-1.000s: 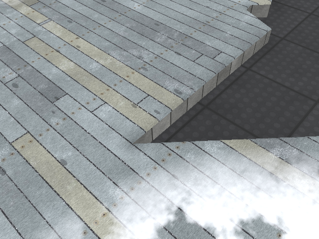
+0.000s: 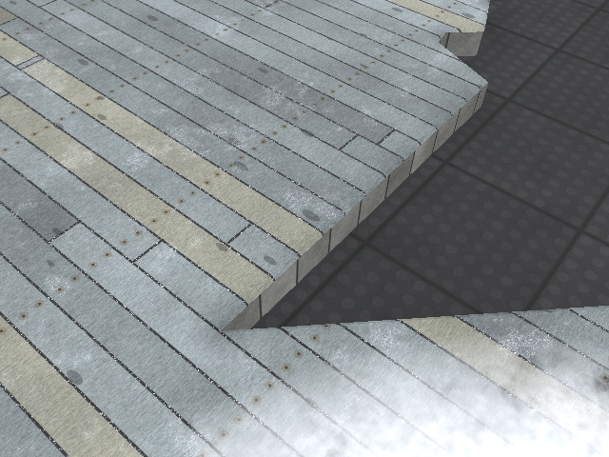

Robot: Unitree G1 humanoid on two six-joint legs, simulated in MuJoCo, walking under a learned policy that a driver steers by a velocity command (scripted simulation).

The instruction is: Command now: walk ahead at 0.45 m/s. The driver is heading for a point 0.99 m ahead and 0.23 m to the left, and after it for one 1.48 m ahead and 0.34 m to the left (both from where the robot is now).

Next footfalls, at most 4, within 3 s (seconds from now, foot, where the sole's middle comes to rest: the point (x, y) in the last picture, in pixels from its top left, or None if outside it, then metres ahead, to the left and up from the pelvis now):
0.20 right None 0.31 -0.14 -0.78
0.70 left None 0.47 0.09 -0.78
1.16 right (351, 453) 0.52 -0.13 -0.78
1.56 left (207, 447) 0.55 0.19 -0.78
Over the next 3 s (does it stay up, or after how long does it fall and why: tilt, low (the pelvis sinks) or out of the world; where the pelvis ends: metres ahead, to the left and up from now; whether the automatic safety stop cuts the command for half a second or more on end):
stays up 0.91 0.20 -0.01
